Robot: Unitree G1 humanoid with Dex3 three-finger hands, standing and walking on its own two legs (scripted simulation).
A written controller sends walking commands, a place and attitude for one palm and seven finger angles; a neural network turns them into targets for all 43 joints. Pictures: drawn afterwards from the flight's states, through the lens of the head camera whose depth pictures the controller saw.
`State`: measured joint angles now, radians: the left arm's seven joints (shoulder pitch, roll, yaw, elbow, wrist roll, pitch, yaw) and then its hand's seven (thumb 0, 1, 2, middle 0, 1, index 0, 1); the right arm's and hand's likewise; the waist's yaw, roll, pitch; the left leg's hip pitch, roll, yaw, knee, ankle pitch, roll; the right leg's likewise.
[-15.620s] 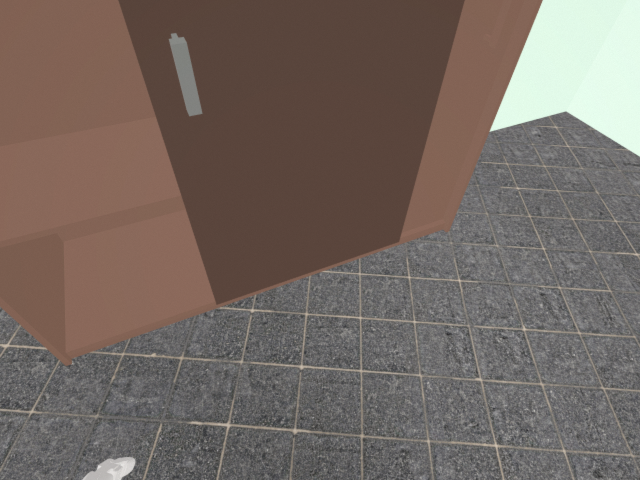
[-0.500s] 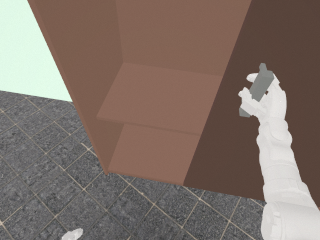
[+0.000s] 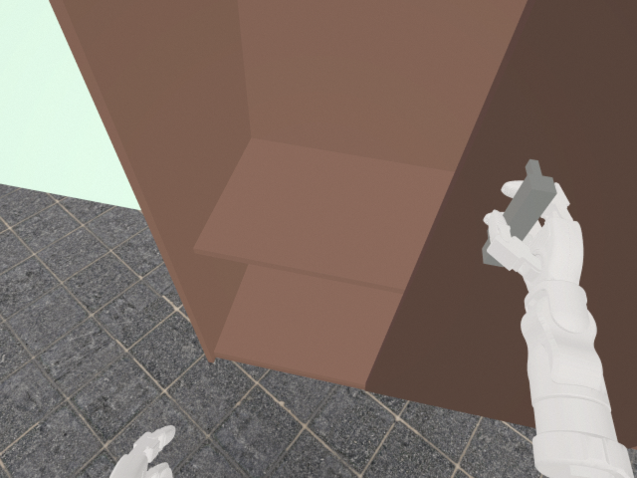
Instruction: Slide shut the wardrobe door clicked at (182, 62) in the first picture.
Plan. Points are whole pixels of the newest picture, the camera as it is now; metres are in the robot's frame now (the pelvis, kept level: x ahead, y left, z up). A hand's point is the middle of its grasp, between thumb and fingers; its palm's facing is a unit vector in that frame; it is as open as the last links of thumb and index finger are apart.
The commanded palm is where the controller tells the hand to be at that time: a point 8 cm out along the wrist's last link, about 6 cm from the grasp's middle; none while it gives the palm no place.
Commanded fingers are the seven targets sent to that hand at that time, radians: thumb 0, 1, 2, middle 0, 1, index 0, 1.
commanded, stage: tug the door sideways, standing still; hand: right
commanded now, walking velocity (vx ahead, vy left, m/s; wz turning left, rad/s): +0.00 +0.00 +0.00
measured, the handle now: (512, 213) +0.45 -0.19 +0.12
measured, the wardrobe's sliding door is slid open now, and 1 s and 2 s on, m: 0.49 0.47 0.36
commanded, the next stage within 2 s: step sideways, sliding the door along in 0.60 s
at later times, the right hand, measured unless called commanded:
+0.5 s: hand (497, 237) +0.40 -0.16 +0.13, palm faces +0.17 +0.98 -0.02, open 6.2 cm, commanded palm +0.37 -0.16 +0.12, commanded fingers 0.00 -0.90 -0.90 0.45 1.40 0.45 1.40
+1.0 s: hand (488, 236) +0.40 -0.15 +0.12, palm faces +0.20 +0.97 -0.15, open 6.4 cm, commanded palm +0.38 -0.18 +0.13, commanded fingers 0.00 -0.90 -0.90 0.45 1.40 0.45 1.40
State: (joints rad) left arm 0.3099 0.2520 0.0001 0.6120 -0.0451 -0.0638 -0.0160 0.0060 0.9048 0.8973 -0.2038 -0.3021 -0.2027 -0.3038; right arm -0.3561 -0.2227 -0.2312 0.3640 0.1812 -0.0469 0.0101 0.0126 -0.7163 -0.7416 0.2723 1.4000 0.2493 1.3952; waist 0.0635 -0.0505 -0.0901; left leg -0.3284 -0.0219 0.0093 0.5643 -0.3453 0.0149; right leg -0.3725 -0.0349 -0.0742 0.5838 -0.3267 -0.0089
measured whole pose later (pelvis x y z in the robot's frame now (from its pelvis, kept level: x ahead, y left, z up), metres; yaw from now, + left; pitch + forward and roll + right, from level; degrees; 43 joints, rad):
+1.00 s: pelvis -0.04 +0.02 -0.01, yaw -3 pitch +0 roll +2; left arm 0.26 0.24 -0.01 0.72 -0.05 0.01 0.09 0.01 0.90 0.90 -0.20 -0.30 -0.20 -0.30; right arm -0.74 -0.25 -0.09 0.78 0.10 -0.11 -0.11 -0.02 -0.63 -0.82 0.39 1.36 0.28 1.40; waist 0.02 -0.09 0.07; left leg -0.27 -0.06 0.06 0.65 -0.39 0.04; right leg -0.38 -0.06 0.02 0.75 -0.38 0.00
